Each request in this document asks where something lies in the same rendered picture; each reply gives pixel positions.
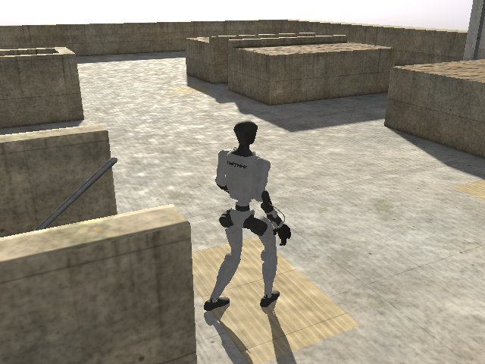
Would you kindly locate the left robot foot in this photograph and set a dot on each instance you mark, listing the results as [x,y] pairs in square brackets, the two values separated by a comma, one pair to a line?
[222,301]

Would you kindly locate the robot right forearm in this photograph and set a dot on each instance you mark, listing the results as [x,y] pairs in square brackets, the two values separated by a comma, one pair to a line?
[270,211]

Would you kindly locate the robot left forearm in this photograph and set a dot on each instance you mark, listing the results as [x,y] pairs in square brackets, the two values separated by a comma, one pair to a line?
[223,188]

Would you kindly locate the right robot shin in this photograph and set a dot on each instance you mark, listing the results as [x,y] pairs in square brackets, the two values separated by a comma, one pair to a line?
[269,272]

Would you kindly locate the robot left upper arm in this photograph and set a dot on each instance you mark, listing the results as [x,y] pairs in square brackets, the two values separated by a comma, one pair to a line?
[221,168]

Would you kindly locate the robot right upper arm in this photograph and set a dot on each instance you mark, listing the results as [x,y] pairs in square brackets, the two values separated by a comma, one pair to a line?
[263,166]

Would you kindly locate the robot right hand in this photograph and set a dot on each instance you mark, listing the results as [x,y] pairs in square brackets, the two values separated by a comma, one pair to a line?
[283,233]

